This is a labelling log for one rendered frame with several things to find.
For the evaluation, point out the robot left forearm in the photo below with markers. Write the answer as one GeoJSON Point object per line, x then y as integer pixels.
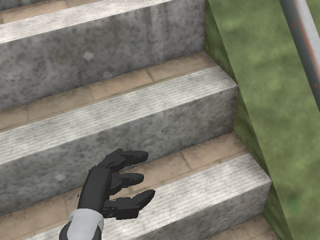
{"type": "Point", "coordinates": [83, 224]}

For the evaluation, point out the robot left hand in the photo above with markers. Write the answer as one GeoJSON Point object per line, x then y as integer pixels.
{"type": "Point", "coordinates": [105, 180]}

